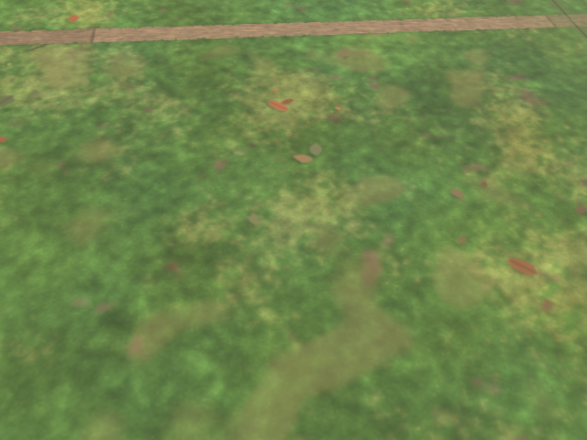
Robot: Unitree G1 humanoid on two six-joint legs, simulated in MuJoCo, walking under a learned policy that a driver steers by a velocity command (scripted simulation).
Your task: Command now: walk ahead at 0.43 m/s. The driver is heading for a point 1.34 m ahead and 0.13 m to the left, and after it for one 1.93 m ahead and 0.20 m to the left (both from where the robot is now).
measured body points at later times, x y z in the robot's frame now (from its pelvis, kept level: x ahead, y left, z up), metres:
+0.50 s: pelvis +0.27 -0.04 +0.00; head +0.29 -0.05 +0.45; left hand +0.26 +0.21 -0.15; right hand +0.32 -0.28 -0.15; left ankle +0.24 +0.10 -0.66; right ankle +0.28 -0.09 -0.74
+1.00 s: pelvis +0.55 +0.01 -0.01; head +0.57 +0.02 +0.44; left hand +0.54 +0.25 -0.16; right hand +0.63 -0.24 -0.14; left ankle +0.60 +0.07 -0.74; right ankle +0.43 -0.10 -0.65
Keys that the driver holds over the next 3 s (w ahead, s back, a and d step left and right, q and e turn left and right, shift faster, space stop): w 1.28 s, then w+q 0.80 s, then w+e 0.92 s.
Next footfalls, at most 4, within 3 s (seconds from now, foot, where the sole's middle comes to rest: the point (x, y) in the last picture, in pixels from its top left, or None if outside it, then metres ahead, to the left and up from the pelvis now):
0.30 right None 0.32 -0.09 -0.78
0.86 left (259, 393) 0.64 0.07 -0.78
1.42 right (325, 288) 0.94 -0.11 -0.78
1.96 left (245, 226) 1.17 0.12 -0.78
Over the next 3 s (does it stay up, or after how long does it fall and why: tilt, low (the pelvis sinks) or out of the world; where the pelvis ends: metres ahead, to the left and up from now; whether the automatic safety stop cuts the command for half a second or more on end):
stays up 1.59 0.20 -0.01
